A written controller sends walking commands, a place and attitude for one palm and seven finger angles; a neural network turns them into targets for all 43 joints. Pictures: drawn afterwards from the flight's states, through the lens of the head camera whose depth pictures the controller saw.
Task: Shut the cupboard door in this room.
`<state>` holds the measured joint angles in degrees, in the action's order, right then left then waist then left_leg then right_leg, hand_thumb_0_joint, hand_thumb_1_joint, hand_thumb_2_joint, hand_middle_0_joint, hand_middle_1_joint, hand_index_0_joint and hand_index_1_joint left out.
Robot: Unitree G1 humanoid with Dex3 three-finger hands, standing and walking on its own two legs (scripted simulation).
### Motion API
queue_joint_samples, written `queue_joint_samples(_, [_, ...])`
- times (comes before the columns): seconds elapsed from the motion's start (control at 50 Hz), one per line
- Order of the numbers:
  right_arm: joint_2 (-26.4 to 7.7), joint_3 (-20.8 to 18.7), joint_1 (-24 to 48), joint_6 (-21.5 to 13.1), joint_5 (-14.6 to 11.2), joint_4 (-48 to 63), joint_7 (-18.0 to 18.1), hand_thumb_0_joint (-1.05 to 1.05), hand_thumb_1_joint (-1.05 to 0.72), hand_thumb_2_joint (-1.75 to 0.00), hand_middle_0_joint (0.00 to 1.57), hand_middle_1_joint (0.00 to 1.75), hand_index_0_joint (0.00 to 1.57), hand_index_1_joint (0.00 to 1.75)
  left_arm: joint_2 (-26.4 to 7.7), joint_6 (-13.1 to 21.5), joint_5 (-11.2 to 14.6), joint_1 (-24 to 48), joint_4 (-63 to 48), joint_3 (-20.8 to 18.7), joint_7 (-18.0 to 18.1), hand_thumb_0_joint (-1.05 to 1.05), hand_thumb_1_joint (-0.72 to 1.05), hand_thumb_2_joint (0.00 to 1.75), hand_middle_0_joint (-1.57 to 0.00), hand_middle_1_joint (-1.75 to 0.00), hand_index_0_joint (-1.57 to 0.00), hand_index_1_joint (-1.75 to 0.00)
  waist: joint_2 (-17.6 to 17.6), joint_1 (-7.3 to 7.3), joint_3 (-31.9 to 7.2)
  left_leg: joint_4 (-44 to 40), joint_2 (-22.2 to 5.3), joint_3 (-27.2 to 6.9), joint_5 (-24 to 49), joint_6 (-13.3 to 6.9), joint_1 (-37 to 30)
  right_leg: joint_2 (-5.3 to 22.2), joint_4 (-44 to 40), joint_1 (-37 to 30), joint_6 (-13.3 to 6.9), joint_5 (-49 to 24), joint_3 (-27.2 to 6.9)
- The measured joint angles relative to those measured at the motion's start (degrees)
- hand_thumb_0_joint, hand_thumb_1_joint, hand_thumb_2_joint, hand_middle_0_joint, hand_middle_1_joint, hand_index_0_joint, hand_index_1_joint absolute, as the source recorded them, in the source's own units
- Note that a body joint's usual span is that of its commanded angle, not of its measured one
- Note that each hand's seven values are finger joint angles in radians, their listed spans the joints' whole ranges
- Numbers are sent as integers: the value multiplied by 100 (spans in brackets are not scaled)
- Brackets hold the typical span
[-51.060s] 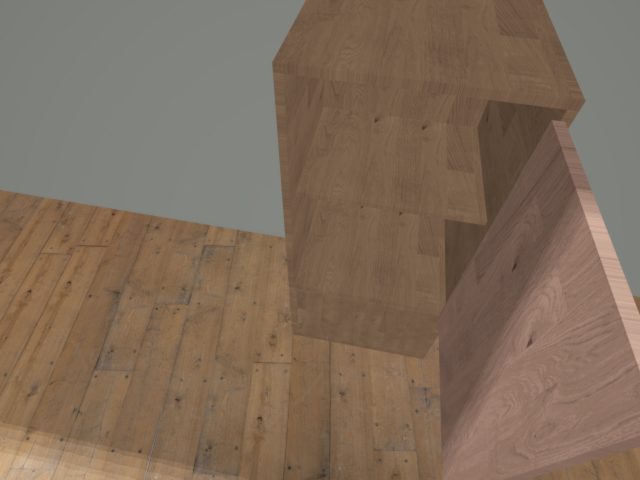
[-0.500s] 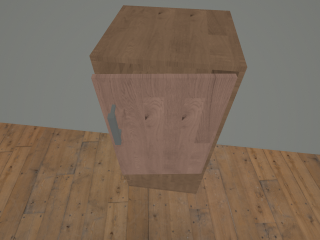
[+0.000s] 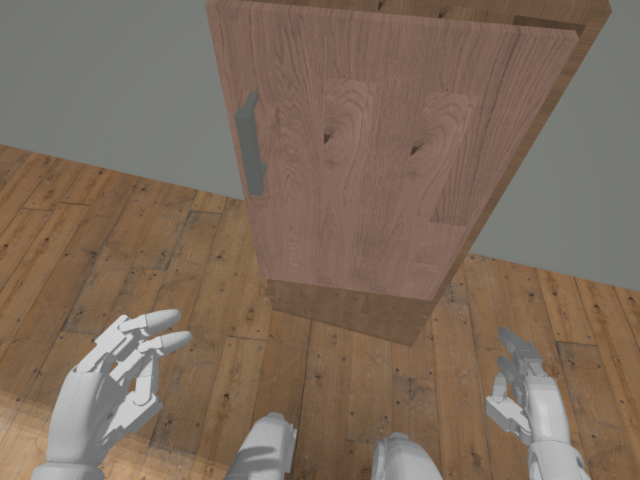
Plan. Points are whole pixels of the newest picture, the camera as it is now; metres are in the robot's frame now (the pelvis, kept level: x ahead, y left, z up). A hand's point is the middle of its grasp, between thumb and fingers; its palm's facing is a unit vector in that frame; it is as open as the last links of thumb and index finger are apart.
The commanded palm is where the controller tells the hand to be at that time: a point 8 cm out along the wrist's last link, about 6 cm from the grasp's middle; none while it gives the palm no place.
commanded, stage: raise the hand and make a fist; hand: left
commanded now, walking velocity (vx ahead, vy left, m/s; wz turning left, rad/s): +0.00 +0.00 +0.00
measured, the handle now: (254, 146) +0.51 +0.17 +0.10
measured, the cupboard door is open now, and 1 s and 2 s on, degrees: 8 8 8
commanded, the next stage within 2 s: bring the fist close to the handle in 1.40 s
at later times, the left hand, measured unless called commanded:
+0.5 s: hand (150, 346) +0.23 +0.22 +0.07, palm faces -0.02 -1.00 -0.02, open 3.5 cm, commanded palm +0.20 +0.27 +0.09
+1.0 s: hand (143, 316) +0.25 +0.22 +0.10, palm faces -0.01 -1.00 -0.03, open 3.1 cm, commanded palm +0.23 +0.27 +0.10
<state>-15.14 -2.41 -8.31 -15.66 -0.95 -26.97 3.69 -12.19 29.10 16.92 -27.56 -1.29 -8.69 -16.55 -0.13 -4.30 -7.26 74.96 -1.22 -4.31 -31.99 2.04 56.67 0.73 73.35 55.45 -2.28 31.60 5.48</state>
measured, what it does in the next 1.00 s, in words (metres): stands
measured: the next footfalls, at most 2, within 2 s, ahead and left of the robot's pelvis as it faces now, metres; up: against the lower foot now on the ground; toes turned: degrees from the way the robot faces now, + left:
none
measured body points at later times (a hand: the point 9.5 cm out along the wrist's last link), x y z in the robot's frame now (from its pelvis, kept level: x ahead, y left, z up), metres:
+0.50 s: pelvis +0.01 +0.04 +0.02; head +0.08 +0.05 +0.46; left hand +0.22 +0.27 +0.08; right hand +0.19 -0.21 -0.05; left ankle +0.05 +0.14 -0.62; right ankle +0.05 -0.10 -0.62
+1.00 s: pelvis +0.03 +0.04 +0.03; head +0.08 +0.05 +0.48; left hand +0.24 +0.28 +0.10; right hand +0.21 -0.19 -0.03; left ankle +0.05 +0.14 -0.62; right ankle +0.05 -0.10 -0.62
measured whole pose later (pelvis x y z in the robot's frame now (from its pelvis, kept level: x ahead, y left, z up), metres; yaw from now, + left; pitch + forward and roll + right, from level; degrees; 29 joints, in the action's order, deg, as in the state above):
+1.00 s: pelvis +0.03 +0.04 +0.03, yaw -1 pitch +13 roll -3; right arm -13.2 2.2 -15.1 -8.6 -1.0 -26.0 2.9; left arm -14.5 18.1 16.5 -22.4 -5.8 -8.8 -14.1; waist 1.9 -0.9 -7.8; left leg 66.6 -0.6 -2.7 -30.8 -0.7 49.0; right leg 1.1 62.3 46.7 0.8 28.6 4.0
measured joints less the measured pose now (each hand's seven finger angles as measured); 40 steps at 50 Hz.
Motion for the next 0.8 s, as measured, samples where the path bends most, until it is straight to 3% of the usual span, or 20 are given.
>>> queue_joint_samples(0.06, [164, 207, -41, 53, -5, -155, 29, 1, -91, -90, 20, 30, 20, 30, -76, -127, 19, 291, -254, 53, -112, 2, 90, 90, -56, -69, -56, -69, 112, 7, 1, 75, -8, -85, 3, 7, 126, -14, -16, 60, 8, -30, 79])
queue_joint_samples(0.12, [364, 342, -166, 201, -52, -266, 21, 1, -91, -90, 20, 30, 21, 30, -114, -591, 48, 551, -264, 79, -232, 1, 90, 90, -61, -75, -61, -75, 191, 91, -21, 3, -13, -54, 38, -18, 121, -21, -119, 52, 50, -91, 49])
queue_joint_samples(0.18, [498, 398, -376, 337, -68, -306, 16, 1, -91, -90, 21, 30, 21, 30, -127, -1060, 41, 594, -224, 54, -164, 1, 90, 90, -67, -81, -67, -81, 235, 204, -40, -173, -17, 45, 86, -73, 0, -23, -295, -40, 109, -167, -45])
queue_joint_samples(0.22, [523, 395, -530, 382, -55, -313, 10, 2, -91, -90, 21, 30, 21, 30, -119, -1188, 32, 521, -227, 9, -27, 1, 90, 90, -71, -85, -70, -85, 249, 273, -52, -295, -14, 112, 112, -117, -95, -19, -416, -116, 149, -214, -109])
queue_joint_samples(0.32, [376, 316, -803, 386, -2, -324, -10, 2, -90, -90, 21, 30, 21, 30, -77, -927, 2, 261, -336, -54, 280, 2, 90, 90, -80, -95, -79, -95, 229, 361, -71, -466, 25, 217, 138, -207, -228, 18, -598, -238, 236, -268, -208])
queue_joint_samples(0.42, [133, 233, -822, 384, 12, -270, -6, 2, -91, -90, 21, 30, 21, 30, -79, -701, -69, 185, -412, 77, 316, 1, 90, 90, -89, -105, -88, -105, 185, 380, -59, -458, 76, 243, 113, -280, -230, 68, -625, -265, 304, -254, -232])
queue_joint_samples(0.62, [129, 248, -553, 518, 14, 72, -39, 2, -91, -90, 20, 30, 20, 30, -145, -836, -149, 182, -637, 145, 458, 2, 90, 90, -107, -125, -107, -125, 116, 364, -53, -570, 87, 226, 91, -325, -421, 72, -820, -507, 349, -272, -213])
queue_joint_samples(0.8, [235, 450, -513, 637, 18, 227, -88, 1, -91, -90, 21, 30, 21, 30, -197, -1020, -134, 339, -539, 103, 326, 1, 90, 90, -123, -142, -122, -142, 146, 308, -67, -688, 78, 167, 89, -312, -597, 56, -983, -719, 342, -278, -154])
